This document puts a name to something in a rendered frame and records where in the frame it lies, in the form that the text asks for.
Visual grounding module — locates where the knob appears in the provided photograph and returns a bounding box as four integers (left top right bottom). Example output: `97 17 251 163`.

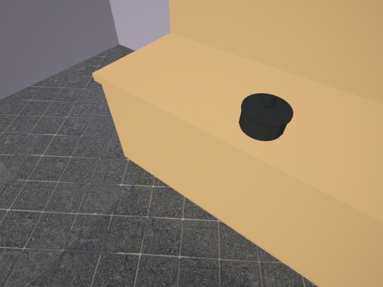
262 95 276 108

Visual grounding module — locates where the lid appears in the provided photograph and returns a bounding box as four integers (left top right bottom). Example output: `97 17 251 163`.
241 93 293 128

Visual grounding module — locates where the pot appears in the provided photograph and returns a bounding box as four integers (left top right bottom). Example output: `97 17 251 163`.
239 111 286 141

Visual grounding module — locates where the table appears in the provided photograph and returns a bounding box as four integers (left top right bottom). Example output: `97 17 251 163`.
92 0 383 287

